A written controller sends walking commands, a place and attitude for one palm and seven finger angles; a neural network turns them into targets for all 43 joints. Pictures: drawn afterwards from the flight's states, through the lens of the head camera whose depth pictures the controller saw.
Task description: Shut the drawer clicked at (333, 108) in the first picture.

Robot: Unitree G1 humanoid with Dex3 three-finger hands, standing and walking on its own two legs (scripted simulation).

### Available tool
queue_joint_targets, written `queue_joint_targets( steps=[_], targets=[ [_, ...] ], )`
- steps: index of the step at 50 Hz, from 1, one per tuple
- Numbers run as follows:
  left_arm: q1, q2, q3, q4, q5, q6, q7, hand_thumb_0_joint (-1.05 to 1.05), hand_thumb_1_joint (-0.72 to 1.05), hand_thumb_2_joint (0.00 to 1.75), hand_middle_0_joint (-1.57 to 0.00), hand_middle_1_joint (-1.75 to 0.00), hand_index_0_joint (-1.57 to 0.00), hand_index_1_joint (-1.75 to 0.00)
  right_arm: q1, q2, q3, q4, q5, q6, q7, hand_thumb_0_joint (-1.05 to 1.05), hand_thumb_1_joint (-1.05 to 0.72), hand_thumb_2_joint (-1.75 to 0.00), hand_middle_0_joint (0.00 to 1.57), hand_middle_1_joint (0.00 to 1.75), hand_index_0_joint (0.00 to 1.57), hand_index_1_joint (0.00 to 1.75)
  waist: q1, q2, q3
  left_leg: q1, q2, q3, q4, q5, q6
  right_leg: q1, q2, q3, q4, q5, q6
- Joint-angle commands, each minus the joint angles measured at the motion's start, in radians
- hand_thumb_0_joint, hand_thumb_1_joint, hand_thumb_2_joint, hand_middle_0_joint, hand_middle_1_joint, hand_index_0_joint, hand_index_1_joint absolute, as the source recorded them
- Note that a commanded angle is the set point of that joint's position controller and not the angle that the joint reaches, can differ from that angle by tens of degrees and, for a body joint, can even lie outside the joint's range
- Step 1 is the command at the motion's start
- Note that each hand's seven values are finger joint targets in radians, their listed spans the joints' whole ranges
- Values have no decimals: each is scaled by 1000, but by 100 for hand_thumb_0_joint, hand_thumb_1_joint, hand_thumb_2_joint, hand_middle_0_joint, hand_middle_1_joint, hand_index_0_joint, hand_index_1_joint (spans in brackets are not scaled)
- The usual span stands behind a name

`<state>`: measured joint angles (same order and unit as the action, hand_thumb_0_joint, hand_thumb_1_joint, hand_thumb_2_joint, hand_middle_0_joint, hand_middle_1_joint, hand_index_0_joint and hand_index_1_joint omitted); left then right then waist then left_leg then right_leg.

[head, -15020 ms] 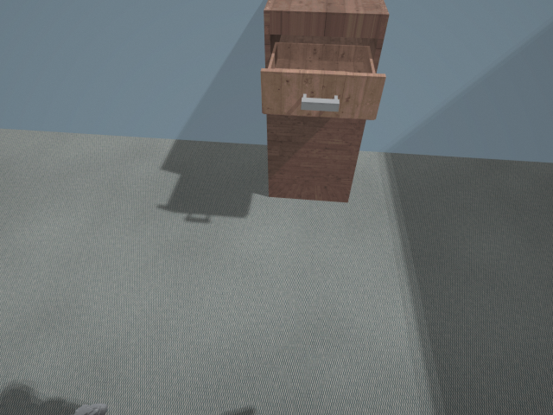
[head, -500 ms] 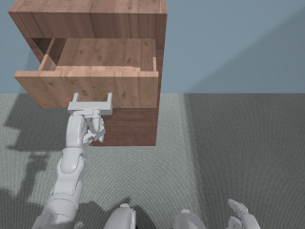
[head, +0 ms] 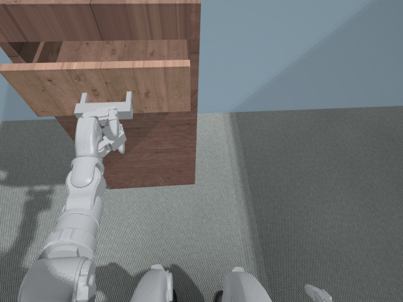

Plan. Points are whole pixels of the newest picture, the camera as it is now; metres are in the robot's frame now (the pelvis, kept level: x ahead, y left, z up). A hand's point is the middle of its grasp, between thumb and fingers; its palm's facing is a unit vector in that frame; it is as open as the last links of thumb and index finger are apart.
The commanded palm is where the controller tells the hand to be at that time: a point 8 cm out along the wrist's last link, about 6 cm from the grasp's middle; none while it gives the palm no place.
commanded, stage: push the drawer shut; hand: left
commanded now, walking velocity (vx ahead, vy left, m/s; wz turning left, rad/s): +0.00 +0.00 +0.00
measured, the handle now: (106, 103) +0.51 +0.20 +0.05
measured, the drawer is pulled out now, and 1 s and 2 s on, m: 0.08 0.00 0.00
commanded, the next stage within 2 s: pull the fist back off the drawer in 1.20 s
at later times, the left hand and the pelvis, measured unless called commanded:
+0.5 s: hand (123, 111) +0.49 +0.16 +0.05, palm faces +0.07 -1.00 -0.04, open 3.2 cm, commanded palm +0.48 +0.20 +0.05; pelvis +0.00 +0.01 -0.01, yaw -1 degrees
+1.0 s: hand (117, 102) +0.52 +0.18 +0.04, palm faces +0.07 -1.00 -0.04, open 2.9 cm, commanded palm +0.53 +0.20 +0.05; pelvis -0.01 +0.01 -0.02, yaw -1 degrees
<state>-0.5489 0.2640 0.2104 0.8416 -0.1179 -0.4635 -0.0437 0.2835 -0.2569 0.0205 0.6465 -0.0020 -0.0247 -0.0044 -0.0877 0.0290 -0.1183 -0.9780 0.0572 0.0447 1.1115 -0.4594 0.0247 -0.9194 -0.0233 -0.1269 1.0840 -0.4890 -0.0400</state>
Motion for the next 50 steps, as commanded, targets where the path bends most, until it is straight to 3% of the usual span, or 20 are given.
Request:
queue_joint_targets(
  steps=[1, 2, 5, 10, 12, 14, 17, 18, 19, 24, 26, 29, 31, 33, 35, 38, 41, 44, 45, 50],
  targets=[
    [-492, 187, 58, -186, -10, -77, -6, 0, 90, 90, -140, -160, -140, -160, 90, -148, -61, -81, 2, -26, -8, 0, -90, -90, 20, 30, 20, 30, -40, 35, -426, 278, -45, -77, -130, 203, 2, 152, 38, 114, -156, 228, 21],
    [-490, 175, 52, -162, -9, -76, -8, 0, 90, 90, -140, -160, -140, -160, 95, -148, -63, -81, 1, -23, -6, 0, -90, -90, 20, 30, 20, 30, -48, 18, -426, 277, -44, -76, -129, 205, 4, 151, 40, 113, -160, 230, 24],
    [-522, 233, 100, -119, -4, -83, -9, 0, 90, 90, -140, -160, -140, -160, 112, -152, -61, -78, -3, -14, -4, 0, -90, -90, 20, 30, 20, 30, -48, -3, -427, 236, -45, -72, -121, 203, 8, 173, 42, 122, -155, 238, 26],
    [-610, 236, 99, -73, 9, -98, -13, 0, 90, 90, -140, -160, -140, -160, 135, -154, -63, -65, -8, -3, -1, 0, -90, -90, 20, 30, 20, 30, -68, 52, -444, 271, -41, -78, -110, 214, 7, 109, 43, 114, -145, 227, 25],
    [-618, 273, 127, -46, 11, -98, -12, 0, 90, 90, -140, -160, -140, -160, 145, -159, -63, -62, -11, 2, -1, 0, -90, -90, 20, 30, 20, 30, -69, 20, -437, 249, -41, -78, -108, 209, 9, 125, 46, 118, -150, 223, 26],
    [-656, 272, 118, -42, 16, -102, -13, 0, 90, 90, -140, -160, -140, -160, 152, -158, -61, -60, -14, 7, 2, 0, -90, -90, 20, 30, 20, 30, -79, 51, -448, 251, -41, -80, -101, 224, 11, 114, 46, 120, -142, 236, 26],
    [-649, 309, 151, -42, 23, -105, -14, 0, 90, 90, -140, -160, -140, -160, 165, -161, -65, -61, -15, 18, 4, 0, -90, -90, 20, 30, 20, 30, -67, 65, -489, 281, -38, -81, -100, 262, 8, 122, 48, 115, -136, 263, 25],
    [-660, 280, 128, -46, 22, -104, -17, 0, 90, 90, -140, -160, -140, -160, 165, -156, -62, -66, -16, 20, 7, 0, -90, -90, 20, 30, 20, 30, -71, 83, -492, 292, -39, -80, -100, 270, 7, 118, 49, 113, -137, 269, 24],
    [-672, 285, 131, -32, 23, -105, -16, 0, 90, 90, -140, -160, -140, -160, 175, -160, -64, -59, -17, 23, 9, 0, -90, -90, 20, 30, 20, 30, -82, 61, -493, 303, -33, -90, -98, 283, 8, 102, 52, 108, -131, 272, 23],
    [-744, 310, 138, 32, 38, -99, -6, 0, 90, 90, -140, -160, -140, -160, 187, -166, -59, -50, -19, 34, 10, 0, -90, -90, 20, 30, 20, 30, -105, 63, -425, 253, -34, -92, -98, 223, 10, 63, 55, 110, -143, 213, 25],
    [-774, 345, 163, 30, 48, -104, 1, 0, 90, 90, -140, -160, -140, -160, 198, -173, -62, -46, -23, 39, 9, 0, -90, -90, 20, 30, 20, 30, -106, 77, -456, 275, -32, -100, -95, 237, 9, 50, 55, 105, -136, 213, 24],
    [-793, 337, 156, 28, 52, -107, 1, 0, 90, 90, -140, -160, -140, -160, 209, -171, -59, -50, -29, 44, 13, 0, -90, -90, 20, 30, 20, 30, -108, 102, -502, 309, -32, -102, -85, 287, 9, 48, 57, 103, -126, 248, 22],
    [-828, 350, 157, 42, 56, -105, -1, 0, 90, 90, -140, -160, -140, -160, 215, -175, -59, -43, -30, 50, 14, 0, -90, -90, 20, 30, 20, 30, -124, 98, -494, 313, -26, -109, -82, 282, 8, 24, 59, 98, -129, 236, 24],
    [-824, 401, 196, 54, 58, -100, 0, 0, 90, 90, -140, -160, -140, -160, 220, -178, -56, -45, -31, 54, 13, 0, -90, -90, 20, 30, 20, 30, -111, 91, -497, 283, -28, -104, -79, 274, 9, 57, 61, 104, -132, 236, 24],
    [-824, 401, 194, 74, 65, -96, -3, 0, 90, 90, -140, -160, -140, -160, 226, -178, -53, -49, -32, 60, 14, 0, -90, -90, 20, 30, 20, 30, -115, 109, -510, 283, -28, -106, -74, 291, 9, 50, 62, 103, -124, 250, 23],
    [-897, 420, 196, 97, 65, -87, -4, 0, 90, 90, -140, -160, -140, -160, 233, -182, -51, -39, -30, 64, 9, 0, -90, -90, 20, 30, 20, 30, -146, 88, -452, 244, -25, -107, -70, 242, 14, 23, 62, 105, -137, 208, 28],
    [-952, 413, 181, 82, 71, -94, 0, 0, 90, 90, -140, -160, -140, -160, 240, -186, -51, -33, -33, 60, 8, 0, -90, -90, 20, 30, 20, 30, -156, 144, -496, 303, -23, -125, -70, 239, 9, -34, 64, 95, -130, 181, 24],
    [-1015, 402, 152, 102, 71, -92, 1, 0, 90, 90, -140, -160, -140, -160, 246, -191, -45, -22, -35, 53, 5, 0, -90, -90, 20, 30, 20, 30, -185, 130, -459, 288, -21, -137, -70, 198, 11, -72, 65, 91, -132, 149, 23],
    [-1028, 427, 166, 114, 75, -90, 4, 0, 90, 90, -140, -160, -140, -160, 250, -197, -45, -17, -36, 51, 2, 0, -90, -90, 20, 30, 20, 30, -190, 129, -459, 281, -20, -140, -69, 178, 11, -82, 65, 90, -132, 133, 25],
    [-1115, 427, 139, 88, 80, -91, 14, 0, 90, 90, -140, -160, -140, -160, 257, -203, -40, -10, -40, 32, -4, 0, -90, -90, 20, 30, 20, 30, -208, 196, -505, 324, -18, -163, -73, 141, 8, -136, 63, 82, -123, 105, 21]
  ],
)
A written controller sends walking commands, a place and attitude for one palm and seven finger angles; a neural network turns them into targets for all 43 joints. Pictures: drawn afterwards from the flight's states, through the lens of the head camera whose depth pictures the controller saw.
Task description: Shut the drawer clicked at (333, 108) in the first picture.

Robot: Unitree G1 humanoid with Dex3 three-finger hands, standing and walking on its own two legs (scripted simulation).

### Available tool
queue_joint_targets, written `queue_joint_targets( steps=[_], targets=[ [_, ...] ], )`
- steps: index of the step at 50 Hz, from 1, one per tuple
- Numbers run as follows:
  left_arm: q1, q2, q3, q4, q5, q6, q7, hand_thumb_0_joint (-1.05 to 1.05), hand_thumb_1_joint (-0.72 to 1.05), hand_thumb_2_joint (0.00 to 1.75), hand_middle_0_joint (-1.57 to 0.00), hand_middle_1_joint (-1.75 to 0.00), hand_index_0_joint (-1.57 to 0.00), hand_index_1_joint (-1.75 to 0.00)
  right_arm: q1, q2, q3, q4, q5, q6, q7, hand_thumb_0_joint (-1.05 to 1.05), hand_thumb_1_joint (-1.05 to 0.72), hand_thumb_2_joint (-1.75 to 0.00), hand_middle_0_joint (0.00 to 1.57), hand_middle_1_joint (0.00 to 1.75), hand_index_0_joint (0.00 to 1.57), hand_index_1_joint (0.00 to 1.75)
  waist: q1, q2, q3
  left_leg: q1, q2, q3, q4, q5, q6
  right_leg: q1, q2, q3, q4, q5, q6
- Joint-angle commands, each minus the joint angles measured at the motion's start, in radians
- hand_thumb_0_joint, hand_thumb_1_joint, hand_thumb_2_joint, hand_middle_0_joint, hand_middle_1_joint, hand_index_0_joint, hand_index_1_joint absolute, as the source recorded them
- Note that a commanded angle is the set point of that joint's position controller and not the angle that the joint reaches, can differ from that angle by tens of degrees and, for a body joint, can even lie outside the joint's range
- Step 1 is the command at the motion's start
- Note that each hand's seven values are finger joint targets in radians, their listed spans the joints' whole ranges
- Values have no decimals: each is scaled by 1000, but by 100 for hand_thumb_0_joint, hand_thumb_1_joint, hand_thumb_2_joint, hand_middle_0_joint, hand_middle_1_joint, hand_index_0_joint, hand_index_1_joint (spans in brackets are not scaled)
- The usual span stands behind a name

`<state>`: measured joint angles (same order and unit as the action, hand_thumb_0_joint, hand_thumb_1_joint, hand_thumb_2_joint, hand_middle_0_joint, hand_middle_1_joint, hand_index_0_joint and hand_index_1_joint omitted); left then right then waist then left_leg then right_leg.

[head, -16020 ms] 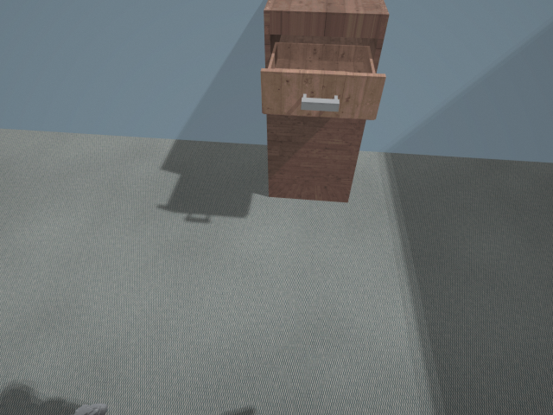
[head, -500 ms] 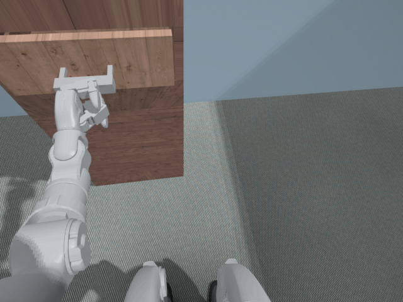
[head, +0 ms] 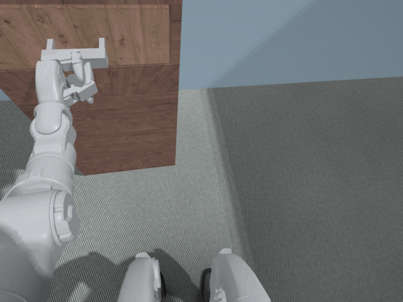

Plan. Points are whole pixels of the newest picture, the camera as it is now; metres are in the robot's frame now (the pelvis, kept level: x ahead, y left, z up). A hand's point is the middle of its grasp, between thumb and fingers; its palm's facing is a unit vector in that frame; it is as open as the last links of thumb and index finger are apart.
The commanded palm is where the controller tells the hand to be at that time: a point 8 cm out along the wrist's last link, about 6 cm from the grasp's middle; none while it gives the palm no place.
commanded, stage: push the drawer shut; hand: left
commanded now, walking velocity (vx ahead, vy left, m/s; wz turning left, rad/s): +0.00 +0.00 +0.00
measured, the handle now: (76, 51) +0.59 +0.20 +0.06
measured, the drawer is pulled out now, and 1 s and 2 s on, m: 0.00 0.00 0.00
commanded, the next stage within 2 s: pull the fist back off the drawer in 0.20 s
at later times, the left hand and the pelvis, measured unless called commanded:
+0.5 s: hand (89, 80) +0.52 +0.17 +0.06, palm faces +0.09 -0.99 -0.05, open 3.1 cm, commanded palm +0.54 +0.19 +0.07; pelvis -0.02 +0.01 -0.01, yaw +0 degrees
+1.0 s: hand (94, 82) +0.52 +0.16 +0.06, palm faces +0.10 -1.00 -0.02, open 3.1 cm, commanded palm +0.49 +0.20 +0.07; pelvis +0.01 +0.01 +0.01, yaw -1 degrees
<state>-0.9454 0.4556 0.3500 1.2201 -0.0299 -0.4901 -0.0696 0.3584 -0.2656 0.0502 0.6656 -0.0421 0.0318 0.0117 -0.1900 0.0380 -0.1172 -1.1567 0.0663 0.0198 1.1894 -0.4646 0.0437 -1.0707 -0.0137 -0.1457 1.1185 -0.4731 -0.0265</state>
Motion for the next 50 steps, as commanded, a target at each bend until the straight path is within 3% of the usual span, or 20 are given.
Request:
queue_joint_targets(
  steps=[1, 2, 5, 7, 9, 11, 13, 14, 16, 21, 22, 24, 26, 30, 33, 35, 38, 45, 46, 50],
  targets=[
    [-727, 249, 2, -277, -6, -62, 43, 0, 90, 90, -140, -160, -140, -160, 182, -198, -68, -28, 0, -27, -21, 0, -90, -90, 20, 30, 20, 30, -108, 184, -498, 495, -26, -143, -155, 125, -14, 7, 53, 100, -157, 76, 7],
    [-737, 221, -26, -271, -6, -57, 43, 0, 90, 90, -140, -160, -140, -160, 181, -197, -66, -26, 0, -31, -22, 0, -90, -90, 20, 30, 20, 30, -119, 183, -492, 493, -26, -148, -159, 106, -13, -2, 52, 100, -160, 65, 9],
    [-769, 246, -17, -277, -5, -55, 52, 0, 90, 90, -140, -160, -140, -160, 185, -204, -63, -18, -1, -44, -25, 0, -90, -90, 20, 30, 20, 30, -122, 202, -511, 497, -23, -152, -161, 86, -13, -10, 52, 101, -158, 54, 8],
    [-780, 229, -41, -260, -1, -49, 56, 0, 90, 90, -140, -160, -140, -160, 182, -205, -60, -15, 1, -54, -26, 0, -90, -90, 20, 30, 20, 30, -126, 217, -480, 499, -20, -169, -180, 34, -17, -41, 51, 97, -159, 30, 6],
    [-788, 212, -52, -247, -11, -40, 61, 0, 90, 90, -140, -160, -140, -160, 181, -208, -56, -11, 2, -67, -30, 0, -90, -90, 20, 30, 20, 30, -142, 186, -462, 480, -17, -174, -194, -20, -11, -47, 50, 98, -167, 5, 10],
    [-808, 224, -57, -264, -9, -40, 67, 0, 90, 90, -140, -160, -140, -160, 182, -213, -56, -7, 3, -80, -34, 0, -90, -90, 20, 30, 20, 30, -143, 212, -488, 499, -14, -182, -200, -32, -15, -61, 48, 98, -164, 1, 10],
    [-796, 236, -46, -247, -11, -35, 71, 0, 90, 90, -140, -160, -140, -160, 182, -215, -53, -4, 4, -90, -35, 0, -90, -90, 20, 30, 20, 30, -140, 186, -470, 472, -15, -179, -204, -62, -14, -46, 48, 100, -169, -13, 11],
    [-803, 223, -61, -243, -11, -35, 71, 0, 90, 90, -140, -160, -140, -160, 185, -215, -50, -3, 4, -95, -36, 0, -90, -90, 20, 30, 20, 30, -144, 208, -464, 480, -15, -182, -209, -57, -14, -58, 48, 100, -168, -12, 8],
    [-791, 248, -38, -226, -10, -31, 75, 0, 90, 90, -140, -160, -140, -160, 184, -219, -49, -3, 4, -99, -35, 0, -90, -90, 20, 30, 20, 30, -139, 179, -458, 453, -15, -180, -205, -78, -14, -48, 47, 103, -171, -22, 10],
    [-776, 232, -40, -209, -11, -30, 71, 0, 90, 90, -140, -160, -140, -160, 184, -217, -49, -9, 2, -104, -30, 0, -90, -90, 20, 30, 20, 30, -138, 157, -436, 418, -19, -172, -198, -92, -11, -38, 48, 105, -172, -31, 9],
    [-774, 258, -22, -212, -7, -32, 72, 0, 90, 90, -140, -160, -140, -160, 185, -220, -49, -12, 0, -103, -30, 0, -90, -90, 20, 30, 20, 30, -129, 164, -440, 410, -20, -172, -196, -95, -11, -35, 47, 106, -167, -33, 8],
    [-776, 222, -41, -215, -3, -34, 74, 0, 90, 90, -140, -160, -140, -160, 187, -215, -52, -17, -1, -101, -25, 0, -90, -90, 20, 30, 20, 30, -131, 178, -449, 430, -22, -177, -195, -79, -11, -50, 47, 102, -159, -23, 5],
    [-763, 249, -17, -207, 1, -30, 75, 0, 90, 90, -140, -160, -140, -160, 192, -217, -54, -19, -3, -93, -21, 0, -90, -90, 20, 30, 20, 30, -121, 171, -449, 421, -23, -175, -188, -72, -13, -41, 48, 100, -156, -19, 4],
    [-734, 230, -13, -216, 3, -29, 68, 0, 90, 90, -140, -160, -140, -160, 196, -212, -59, -28, -6, -80, -13, 0, -90, -90, 20, 30, 20, 30, -109, 168, -488, 436, -26, -169, -171, -10, -12, -19, 49, 99, -150, 9, 3],
    [-699, 243, 9, -234, -3, -27, 59, 0, 90, 90, -140, -160, -140, -160, 193, -207, -61, -34, -6, -67, -7, 0, -90, -90, 20, 30, 20, 30, -85, 166, -487, 427, -28, -154, -164, 27, -13, 16, 51, 101, -153, 22, 1],
    [-644, 214, 7, -257, -8, -31, 52, 0, 90, 90, -140, -160, -140, -160, 192, -205, -68, -43, -6, -57, 0, 0, -90, -90, 20, 30, 20, 30, -66, 186, -528, 491, -27, -161, -171, 79, -18, 15, 53, 93, -149, 52, -1],
    [-565, 170, -9, -270, -20, -28, 48, 0, 90, 90, -140, -160, -140, -160, 178, -197, -72, -54, 0, -43, 6, 0, -90, -90, 20, 30, 20, 30, -50, 154, -505, 486, -27, -148, -180, 86, -19, 45, 54, 92, -162, 55, 0],
    [-367, 166, 24, -305, -25, -40, 52, 0, 90, 90, -140, -160, -140, -160, 160, -182, -78, -83, 7, -5, 15, 0, -90, -90, 20, 30, 20, 30, 0, 91, -474, 463, -32, -104, -184, 190, -15, 150, 59, 99, -174, 122, 2],
    [-380, 178, 28, -347, -25, -49, 54, 0, 90, 90, -140, -160, -140, -160, 157, -181, -81, -86, 8, 0, 13, 0, -90, -90, 20, 30, 20, 30, 3, 94, -494, 475, -31, -100, -181, 217, -15, 165, 58, 102, -170, 146, 2],
    [-339, 153, 18, -333, -21, -53, 54, 0, 90, 90, -140, -160, -140, -160, 158, -173, -84, -84, 11, 16, 14, 0, -90, -90, 20, 30, 20, 30, -3, 75, -457, 478, -31, -91, -176, 263, -14, 171, 61, 104, -171, 192, 5]
  ],
)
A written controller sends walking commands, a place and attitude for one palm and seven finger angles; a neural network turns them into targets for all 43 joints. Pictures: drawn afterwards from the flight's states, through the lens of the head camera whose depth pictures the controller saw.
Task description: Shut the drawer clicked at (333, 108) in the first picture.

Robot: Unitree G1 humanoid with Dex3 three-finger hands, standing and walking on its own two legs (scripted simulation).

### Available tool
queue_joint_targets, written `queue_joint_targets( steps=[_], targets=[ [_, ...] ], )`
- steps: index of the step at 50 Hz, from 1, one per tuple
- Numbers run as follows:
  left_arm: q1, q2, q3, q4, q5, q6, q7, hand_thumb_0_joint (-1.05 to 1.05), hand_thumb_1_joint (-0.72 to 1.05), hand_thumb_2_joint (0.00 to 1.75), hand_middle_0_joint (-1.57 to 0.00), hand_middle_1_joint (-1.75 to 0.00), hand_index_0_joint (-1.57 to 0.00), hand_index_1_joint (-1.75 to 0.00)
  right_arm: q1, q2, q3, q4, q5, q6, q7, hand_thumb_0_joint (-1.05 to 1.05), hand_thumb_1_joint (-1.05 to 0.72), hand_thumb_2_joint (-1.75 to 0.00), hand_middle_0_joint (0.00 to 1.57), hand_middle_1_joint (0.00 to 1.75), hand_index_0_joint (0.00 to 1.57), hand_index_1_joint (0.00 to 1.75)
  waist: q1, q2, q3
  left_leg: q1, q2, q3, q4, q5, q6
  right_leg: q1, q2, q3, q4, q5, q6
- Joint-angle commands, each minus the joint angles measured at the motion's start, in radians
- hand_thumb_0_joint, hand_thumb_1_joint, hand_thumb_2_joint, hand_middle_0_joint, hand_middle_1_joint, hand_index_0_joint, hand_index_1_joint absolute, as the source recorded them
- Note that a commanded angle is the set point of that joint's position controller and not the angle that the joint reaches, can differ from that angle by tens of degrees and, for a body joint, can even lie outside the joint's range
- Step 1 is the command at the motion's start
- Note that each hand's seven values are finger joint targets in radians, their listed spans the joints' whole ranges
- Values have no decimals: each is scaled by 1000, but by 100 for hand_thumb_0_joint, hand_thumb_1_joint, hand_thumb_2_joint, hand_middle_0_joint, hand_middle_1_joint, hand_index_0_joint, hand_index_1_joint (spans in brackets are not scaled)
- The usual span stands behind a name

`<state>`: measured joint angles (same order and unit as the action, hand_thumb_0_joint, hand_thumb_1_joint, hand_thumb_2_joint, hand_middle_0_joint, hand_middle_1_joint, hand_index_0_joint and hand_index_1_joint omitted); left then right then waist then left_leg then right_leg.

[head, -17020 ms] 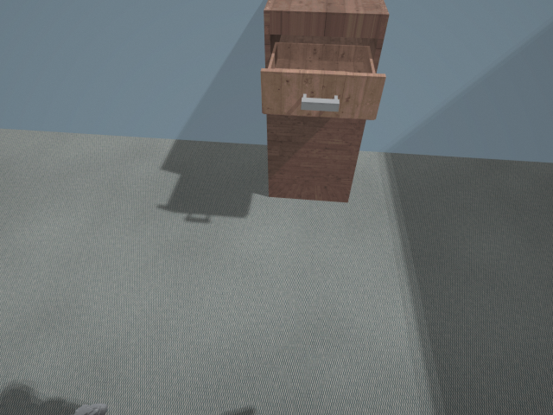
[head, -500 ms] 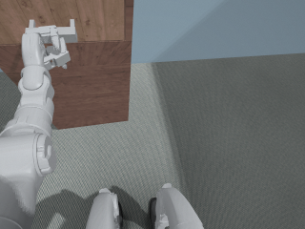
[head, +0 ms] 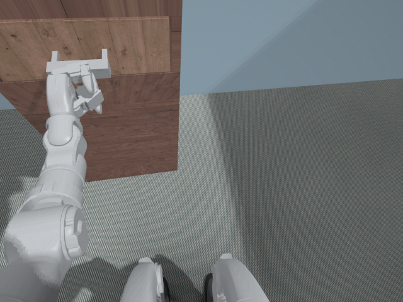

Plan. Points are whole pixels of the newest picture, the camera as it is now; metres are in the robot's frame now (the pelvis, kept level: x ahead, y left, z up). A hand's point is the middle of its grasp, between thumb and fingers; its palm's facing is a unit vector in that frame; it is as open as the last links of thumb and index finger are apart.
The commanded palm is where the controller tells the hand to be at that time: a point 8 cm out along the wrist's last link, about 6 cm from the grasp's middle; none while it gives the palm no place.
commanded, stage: draw the hand back to the body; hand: left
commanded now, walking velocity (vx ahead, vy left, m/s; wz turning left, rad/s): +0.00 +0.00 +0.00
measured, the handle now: (80, 62) +0.58 +0.20 +0.06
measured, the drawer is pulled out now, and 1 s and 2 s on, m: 0.00 0.00 0.00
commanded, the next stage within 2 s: step back with the hand held close in 1.48 s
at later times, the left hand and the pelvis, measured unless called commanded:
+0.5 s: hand (58, 118) +0.40 +0.19 +0.12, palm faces +0.13 -0.99 -0.04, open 3.3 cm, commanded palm +0.36 +0.23 +0.13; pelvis +0.05 -0.01 +0.05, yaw +2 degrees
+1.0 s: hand out of the picture +0.29 +0.22 +0.20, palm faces +0.34 -0.89 -0.29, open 3.3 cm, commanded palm +0.24 +0.26 +0.22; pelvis +0.05 -0.01 +0.10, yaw +3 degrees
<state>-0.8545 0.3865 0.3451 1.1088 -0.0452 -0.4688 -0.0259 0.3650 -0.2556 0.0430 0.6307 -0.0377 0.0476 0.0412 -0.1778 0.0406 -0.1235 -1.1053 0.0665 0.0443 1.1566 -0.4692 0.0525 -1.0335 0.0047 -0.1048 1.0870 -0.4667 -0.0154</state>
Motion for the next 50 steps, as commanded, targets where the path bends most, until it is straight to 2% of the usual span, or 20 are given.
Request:
queue_joint_targets(
  steps=[1, 2, 5, 7, 9, 12, 14, 18, 20, 21, 24, 30, 31, 32, 33, 35, 38, 42, 49, 50],
  targets=[
    [-442, 209, 15, -242, -11, -77, 10, 0, 90, 90, -140, -160, -140, -160, 149, -180, -79, -48, 7, 3, -16, 0, -90, -90, 20, 30, 20, 30, -18, 85, -455, 436, -34, -110, -140, 289, -23, 139, 41, 64, -139, 206, -5],
    [-418, 226, 31, -248, -8, -81, 9, 0, 90, 90, -140, -160, -140, -160, 151, -180, -81, -51, 7, 7, -16, 0, -90, -90, 20, 30, 20, 30, -3, 80, -467, 446, -33, -111, -141, 307, -26, 152, 41, 63, -134, 220, -6],
    [-387, 184, 7, -276, -15, -84, 4, 0, 90, 90, -140, -160, -140, -160, 147, -171, -85, -51, 8, 16, -15, 0, -90, -90, 20, 30, 20, 30, -3, 92, -496, 486, -34, -104, -132, 392, -27, 169, 41, 63, -126, 299, -5],
    [-263, 196, 27, -407, -35, -79, -3, 0, 90, 90, -140, -160, -140, -160, 134, -171, -93, -85, 17, 24, -9, 0, -90, -90, 20, 30, 20, 30, 54, 127, -592, 582, -34, -99, -159, 486, -35, 253, 44, 63, -139, 363, -10],
    [-99, 192, 31, -548, -65, -55, -10, 0, 90, 90, -140, -160, -140, -160, 117, -164, -97, -121, 30, 27, -8, 0, -90, -90, 20, 30, 20, 30, 89, 127, -653, 652, -35, -91, -188, 600, -37, 359, 47, 63, -158, 461, -10],
    [60, 99, -48, -686, -103, 13, -27, 0, 90, 90, -140, -160, -140, -160, 82, -146, -96, -143, 59, 24, -10, 0, -90, -90, 20, 30, 20, 30, 89, 71, -547, 658, -28, -78, -244, 616, -31, 431, 49, 55, -220, 509, -2],
    [174, 82, -53, -732, -124, 51, -26, 0, 90, 90, -140, -160, -140, -160, 64, -147, -98, -151, 70, 15, -21, 0, -90, -90, 20, 30, 20, 30, 92, 1, -480, 630, -31, -62, -275, 593, -22, 496, 48, 60, -253, 545, 1],
    [303, 65, -56, -830, -153, 83, -32, 0, 90, 90, -140, -160, -140, -160, 17, -141, -96, -155, 80, -9, -35, 0, -90, -90, 20, 30, 20, 30, 100, -28, -356, 611, -41, -40, -336, 505, -19, 561, 39, 62, -309, 545, 5],
    [320, 35, -97, -904, -154, 82, -45, 0, 90, 90, -140, -160, -140, -160, -8, -134, -92, -158, 83, -26, -41, 0, -90, -90, 20, 30, 20, 30, 95, 50, -337, 674, -41, -43, -353, 539, -20, 553, 33, 61, -321, 543, 2],
    [349, 22, -106, -923, -159, 85, -52, 0, 90, 90, -140, -160, -140, -160, -19, -133, -91, -161, 83, -34, -42, 0, -90, -90, 20, 30, 20, 30, 101, 55, -325, 693, -41, -47, -361, 536, -23, 551, 33, 57, -331, 526, 1],
    [403, 4, -132, -972, -179, 108, -84, 0, 90, 90, -140, -160, -140, -160, -59, -135, -88, -174, 88, -58, -51, 0, -90, -90, 20, 30, 20, 30, 97, 16, -281, 713, -44, -50, -387, 499, -19, 575, 29, 54, -360, 511, 1],
    [544, 42, -88, -1098, -205, 171, -118, 0, 90, 90, -140, -160, -140, -160, -145, -128, -70, -211, 94, -99, -69, 0, -90, -90, 20, 30, 20, 30, 140, 23, -249, 753, -55, -53, -449, 465, -18, 660, 18, 50, -403, 502, -4],
    [607, 135, -118, -1140, -83, 221, -22, 0, 90, 90, -140, -160, -140, -160, -203, -116, -74, -222, 91, -72, -86, 0, -90, -90, 20, 30, 20, 30, 189, 25, -253, 816, -60, -41, -502, 443, -16, 714, -13, 96, -471, 471, -14],
    [655, 75, -144, -1176, -77, 257, 24, 0, 90, 90, -140, -160, -140, -160, -217, -103, -64, -244, 89, -67, -96, 0, -90, -90, 20, 30, 20, 30, 169, 10, -193, 819, -57, -39, -535, 414, -17, 726, -19, 88, -500, 455, -11],
    [685, 63, -161, -1196, -65, 285, 55, 0, 90, 90, -140, -160, -140, -160, -232, -105, -59, -244, 90, -60, -104, 0, -90, -90, 20, 30, 20, 30, 172, -11, -165, 832, -52, -39, -560, 403, -15, 746, -22, 85, -521, 447, -9],
    [707, 76, -152, -1224, -53, 323, 94, 0, 90, 90, -140, -160, -140, -160, -255, -105, -49, -238, 88, -53, -118, 0, -90, -90, 20, 30, 20, 30, 175, -31, -102, 860, -50, -40, -605, 392, -13, 771, -17, 85, -564, 431, -9],
    [720, 78, -151, -1302, -40, 353, 127, 0, 90, 90, -140, -160, -140, -160, -282, -100, -37, -230, 80, -61, -127, 0, -90, -90, 20, 30, 20, 30, 180, -3, -72, 938, -47, -45, -664, 395, -13, 810, -18, 79, -616, 413, -11],
    [776, 64, -155, -1381, -30, 373, 140, 0, 90, 90, -140, -160, -140, -160, -299, -94, -27, -220, 70, -80, -129, 0, -90, -90, 20, 30, 20, 30, 189, 7, -33, 1017, -47, -49, -724, 428, -13, 858, -12, 74, -674, 421, -14],
    [991, 84, -89, -1483, -35, 381, 133, 0, 90, 90, -140, -160, -140, -160, -317, -94, -32, -208, 54, -102, -113, 0, -90, -90, 20, 30, 20, 30, 215, -20, 25, 1052, -51, -42, -780, 473, -17, 934, -7, 75, -741, 460, -12],
    [1002, 69, -95, -1515, -37, 378, 131, 0, 90, 90, -140, -160, -140, -160, -319, -87, -30, -212, 53, -104, -111, 0, -90, -90, 20, 30, 20, 30, 213, 1, 33, 1055, -51, -43, -785, 471, -18, 940, -9, 73, -741, 458, -13]
  ],
)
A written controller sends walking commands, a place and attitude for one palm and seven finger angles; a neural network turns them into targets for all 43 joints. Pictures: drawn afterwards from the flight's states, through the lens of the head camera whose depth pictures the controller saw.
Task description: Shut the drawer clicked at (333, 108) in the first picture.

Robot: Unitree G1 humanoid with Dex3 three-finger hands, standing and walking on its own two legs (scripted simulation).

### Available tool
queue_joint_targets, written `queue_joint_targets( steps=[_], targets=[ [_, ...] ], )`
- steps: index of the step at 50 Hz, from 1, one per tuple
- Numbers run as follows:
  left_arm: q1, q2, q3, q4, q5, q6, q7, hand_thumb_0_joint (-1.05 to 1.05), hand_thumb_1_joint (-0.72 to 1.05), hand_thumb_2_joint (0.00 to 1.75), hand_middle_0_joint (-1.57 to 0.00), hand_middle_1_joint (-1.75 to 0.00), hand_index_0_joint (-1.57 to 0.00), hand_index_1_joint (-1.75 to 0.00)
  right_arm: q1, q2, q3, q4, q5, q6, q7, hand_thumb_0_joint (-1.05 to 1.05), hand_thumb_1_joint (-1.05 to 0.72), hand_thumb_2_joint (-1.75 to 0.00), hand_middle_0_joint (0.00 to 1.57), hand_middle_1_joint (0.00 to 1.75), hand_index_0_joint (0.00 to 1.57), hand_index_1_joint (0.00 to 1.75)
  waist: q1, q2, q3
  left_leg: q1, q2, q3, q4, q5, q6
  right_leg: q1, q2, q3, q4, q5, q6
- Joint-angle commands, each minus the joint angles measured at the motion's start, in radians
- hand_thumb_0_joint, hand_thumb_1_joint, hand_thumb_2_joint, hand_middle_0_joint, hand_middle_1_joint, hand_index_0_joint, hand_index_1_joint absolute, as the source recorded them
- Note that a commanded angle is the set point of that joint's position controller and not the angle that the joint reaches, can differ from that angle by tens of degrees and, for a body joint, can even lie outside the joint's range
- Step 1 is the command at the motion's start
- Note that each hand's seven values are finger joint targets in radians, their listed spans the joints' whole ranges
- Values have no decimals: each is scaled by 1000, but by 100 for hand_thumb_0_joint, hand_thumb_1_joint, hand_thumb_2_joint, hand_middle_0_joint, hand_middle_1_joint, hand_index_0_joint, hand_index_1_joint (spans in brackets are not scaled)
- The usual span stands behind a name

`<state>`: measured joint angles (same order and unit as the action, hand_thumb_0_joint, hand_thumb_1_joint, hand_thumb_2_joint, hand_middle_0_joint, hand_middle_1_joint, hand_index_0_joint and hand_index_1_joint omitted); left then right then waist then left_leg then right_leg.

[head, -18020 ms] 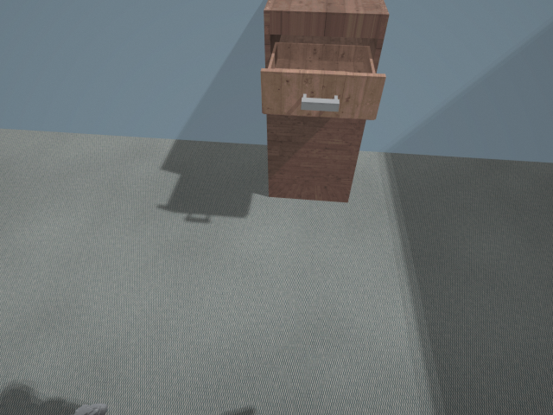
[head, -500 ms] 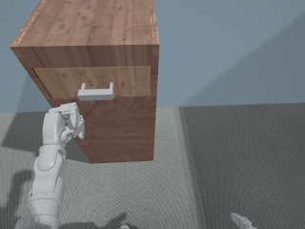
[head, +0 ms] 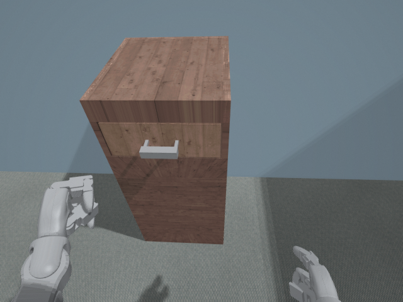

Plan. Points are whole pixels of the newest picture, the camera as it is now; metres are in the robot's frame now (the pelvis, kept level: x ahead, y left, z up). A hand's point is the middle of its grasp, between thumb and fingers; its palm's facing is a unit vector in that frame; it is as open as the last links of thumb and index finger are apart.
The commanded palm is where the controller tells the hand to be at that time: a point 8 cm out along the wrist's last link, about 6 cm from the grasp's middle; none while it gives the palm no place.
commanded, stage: draw the hand back to the body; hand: left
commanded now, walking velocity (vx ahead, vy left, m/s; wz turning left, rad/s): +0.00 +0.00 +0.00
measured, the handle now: (160, 147) +0.54 +0.19 -0.04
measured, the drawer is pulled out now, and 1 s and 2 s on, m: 0.00 0.00 0.00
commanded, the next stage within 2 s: step back with the hand held close in 0.48 s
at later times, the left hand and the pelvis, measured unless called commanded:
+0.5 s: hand (50, 235) +0.16 +0.23 +0.16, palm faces +0.42 -0.82 -0.38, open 3.3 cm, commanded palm +0.12 +0.27 +0.17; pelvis -0.01 -0.01 +0.00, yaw +0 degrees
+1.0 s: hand (39, 245) +0.15 +0.25 +0.15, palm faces +0.29 -0.81 -0.50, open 3.3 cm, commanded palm +0.09 +0.29 +0.17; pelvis -0.04 +0.01 +0.00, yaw +0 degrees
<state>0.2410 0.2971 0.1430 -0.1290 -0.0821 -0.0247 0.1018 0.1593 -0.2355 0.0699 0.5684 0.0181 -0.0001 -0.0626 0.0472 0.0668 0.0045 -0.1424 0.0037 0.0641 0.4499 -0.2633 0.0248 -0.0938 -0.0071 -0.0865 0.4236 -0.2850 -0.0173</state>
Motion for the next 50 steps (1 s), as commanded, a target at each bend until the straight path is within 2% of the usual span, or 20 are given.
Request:
queue_joint_targets(
  steps=[1, 7, 9, 13, 15, 19, 23, 25, 27, 29, 30, 31, 32, 33, 35, 37, 40, 44, 49, 50],
  targets=[
    [-90, 174, 125, -318, 2, -72, 5, 0, 90, 90, -140, -160, -140, -160, -113, -107, -60, -151, -3, -63, -6, 0, -90, -90, 20, 30, 20, 30, -10, -22, -111, 105, 13, -66, -80, 275, 9, 7, 3, 55, -78, 281, -11],
    [83, 195, 188, -456, -2, -93, 9, 0, 90, 90, -140, -160, -140, -160, -112, -99, -71, -149, -8, -94, 3, 0, -90, -90, 20, 30, 20, 30, 2, -3, -101, 105, 14, -59, -71, 296, 9, 20, -3, 56, -80, 306, -8],
    [147, 204, 211, -471, -4, -96, 11, 0, 90, 90, -140, -160, -140, -160, -115, -101, -74, -146, -8, -106, 3, 0, -90, -90, 20, 30, 20, 30, 6, -23, -65, 89, 14, -58, -68, 280, 9, 4, 0, 55, -92, 296, -7],
    [219, 215, 250, -544, -7, -118, 16, 0, 90, 90, -140, -160, -140, -160, -106, -96, -82, -149, -3, -128, 1, 0, -90, -90, 20, 30, 20, 30, 11, -21, -73, 81, 15, -54, -57, 262, 12, 3, -5, 56, -82, 290, -5],
    [257, 215, 266, -549, -11, -126, 14, 0, 90, 90, -140, -160, -140, -160, -109, -94, -84, -147, 0, -136, -1, 0, -90, -90, 20, 30, 20, 30, 13, -44, -42, 67, 17, -57, -60, 227, 11, -13, -3, 59, -94, 254, -4],
    [218, 168, 217, -492, -3, -130, 13, 0, 90, 90, -140, -160, -140, -160, -103, -101, -90, -130, 2, -148, -5, 0, -90, -90, 20, 30, 20, 30, -5, -44, 39, 53, 17, -56, -64, 154, 14, -80, -3, 62, -121, 162, 0],
    [213, 198, 246, -510, -1, -144, 22, 0, 90, 90, -140, -160, -140, -160, -99, -99, -93, -131, -2, -159, -15, 0, -90, -90, 20, 30, 20, 30, 9, -58, -32, 71, 13, -53, -54, 163, 22, -45, -12, 72, -106, 176, 0],
    [203, 194, 241, -509, -3, -146, 21, 0, 90, 90, -140, -160, -140, -160, -105, -94, -88, -130, -3, -164, -16, 0, -90, -90, 20, 30, 20, 30, 7, -42, -6, 62, 11, -54, -55, 148, 20, -53, -14, 76, -118, 158, 0],
    [201, 205, 249, -540, -1, -151, 24, 0, 90, 90, -140, -160, -140, -160, -105, -93, -88, -131, -3, -173, -17, 0, -90, -90, 20, 30, 20, 30, 12, 1, -30, 71, 10, -53, -52, 164, 18, -39, -15, 78, -111, 177, -4],
    [215, 206, 257, -518, -3, -146, 25, 0, 90, 90, -140, -160, -140, -160, -107, -91, -86, -125, -4, -176, -16, 0, -90, -90, 20, 30, 20, 30, 16, -31, -12, 57, 11, -60, -57, 163, 14, -35, -11, 74, -116, 172, -6],
    [212, 196, 247, -529, -2, -149, 23, 0, 90, 90, -140, -160, -140, -160, -109, -89, -85, -129, -5, -177, -16, 0, -90, -90, 20, 30, 20, 30, 13, -12, -5, 59, 12, -55, -56, 165, 15, -38, -12, 77, -114, 179, -5],
    [53, 352, 404, -649, 7, -201, 31, 0, 90, 90, -140, -160, -140, -160, -82, -112, -93, -160, -7, -150, -6, 0, -90, -90, 20, 30, 20, 30, -27, -61, 71, -31, 34, -80, -16, 108, 31, -120, -80, 188, -171, 222, 5],
    [170, 276, 358, -513, 10, -205, 25, 0, 90, 90, -140, -160, -140, -160, -75, -88, -92, -129, -12, -133, -6, 0, -90, -90, 20, 30, 20, 30, -36, -122, 64, -25, 32, -82, 14, 105, 27, -133, -109, 181, -176, 225, -2],
    [249, 213, 307, -472, 16, -199, 18, 0, 90, 90, -140, -160, -140, -160, -74, -86, -96, -138, -11, -118, -3, 0, -90, -90, 20, 30, 20, 30, -39, -138, 51, -18, 35, -75, 30, 120, 26, -146, -118, 181, -169, 241, 2],
    [294, 190, 280, -504, 20, -213, 12, 0, 90, 90, -140, -160, -140, -160, -74, -100, -102, -148, -16, -100, 2, 0, -90, -90, 20, 30, 20, 30, -43, -53, 1, -18, 45, -74, 7, 181, 23, -117, -109, 141, -117, 293, 3],
    [339, 188, 279, -534, 20, -212, 13, 0, 90, 90, -140, -160, -140, -160, -75, -108, -110, -163, -16, -83, 2, 0, -90, -90, 20, 30, 20, 30, -41, 0, -51, -25, 62, -83, -24, 241, 27, -79, -88, 115, -67, 301, 11],
    [380, 222, 316, -570, 19, -212, 22, 0, 90, 90, -140, -160, -140, -160, -81, -103, -116, -179, -15, -63, -3, 0, -90, -90, 20, 30, 20, 30, -35, -45, -106, -44, 76, -103, -33, 322, 28, -42, -67, 97, -24, 327, 16],
    [401, 264, 356, -645, 15, -218, 34, 0, 90, 90, -140, -160, -140, -160, -82, -107, -125, -197, -14, -50, -12, 0, -90, -90, 20, 30, 20, 30, -32, -32, -154, -82, 89, -120, -24, 372, 28, -14, -61, 98, 24, 371, 17],
    [435, 249, 351, -648, 16, -215, 43, 0, 90, 90, -140, -160, -140, -160, -75, -109, -130, -199, -15, -54, -17, 0, -90, -90, 20, 30, 20, 30, -32, 14, -136, -172, 110, -151, -52, 305, 35, -15, -40, 98, 74, 297, 18],
    [429, 244, 343, -647, 17, -215, 44, 0, 90, 90, -140, -160, -140, -160, -72, -106, -128, -199, -12, -56, -16, 0, -90, -90, 20, 30, 20, 30, -35, 0, -120, -190, 115, -154, -59, 269, 37, -24, -38, 100, 79, 271, 18]
  ],
)
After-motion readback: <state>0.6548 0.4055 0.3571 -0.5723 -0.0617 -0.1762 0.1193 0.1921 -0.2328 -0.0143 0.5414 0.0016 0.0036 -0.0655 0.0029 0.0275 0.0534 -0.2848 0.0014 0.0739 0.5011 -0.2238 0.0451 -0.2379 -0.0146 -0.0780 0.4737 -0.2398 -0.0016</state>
